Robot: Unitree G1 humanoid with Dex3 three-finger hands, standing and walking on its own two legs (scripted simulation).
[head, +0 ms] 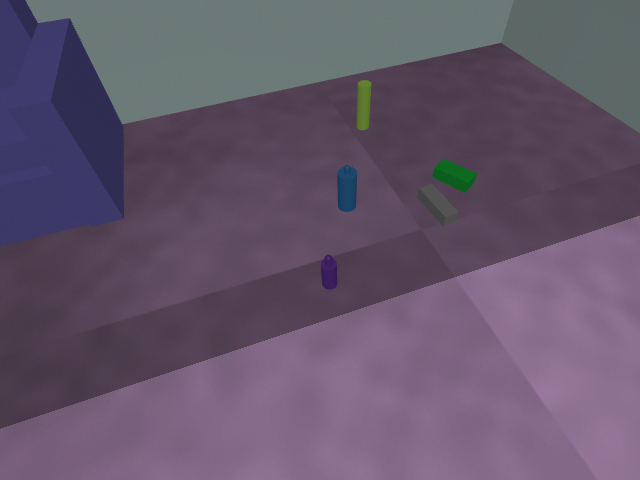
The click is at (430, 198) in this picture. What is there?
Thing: lying carton
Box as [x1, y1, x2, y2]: [417, 184, 458, 225]
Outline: 419,188 417,197 442,225 452,222 456,219 458,211 432,184
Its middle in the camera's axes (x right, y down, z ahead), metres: +0.50 -0.18 +1.72
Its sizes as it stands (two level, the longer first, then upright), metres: 0.201 0.068 0.056
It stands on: the floor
